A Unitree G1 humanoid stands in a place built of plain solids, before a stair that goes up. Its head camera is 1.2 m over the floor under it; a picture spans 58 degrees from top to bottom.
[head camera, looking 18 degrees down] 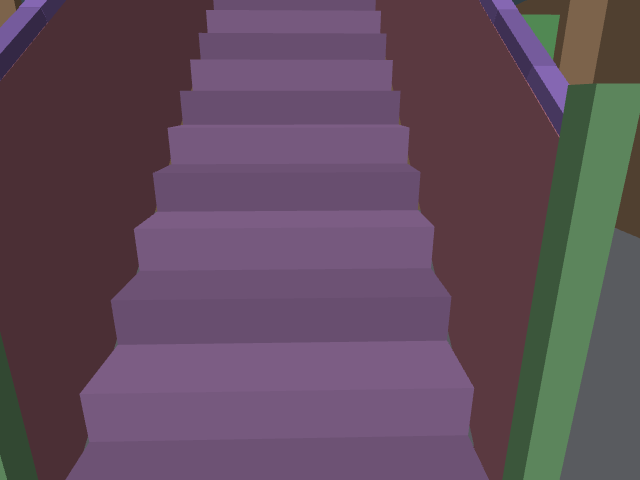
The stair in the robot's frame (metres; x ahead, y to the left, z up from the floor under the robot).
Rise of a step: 0.18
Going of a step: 0.27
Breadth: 1.20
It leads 1 degrees to the left of straight ahead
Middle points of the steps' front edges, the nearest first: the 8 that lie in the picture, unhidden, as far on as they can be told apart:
1.11 0.13 0.36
1.39 0.13 0.53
1.66 0.14 0.71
1.93 0.15 0.89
2.21 0.15 1.07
2.48 0.16 1.25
2.76 0.17 1.42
3.03 0.17 1.60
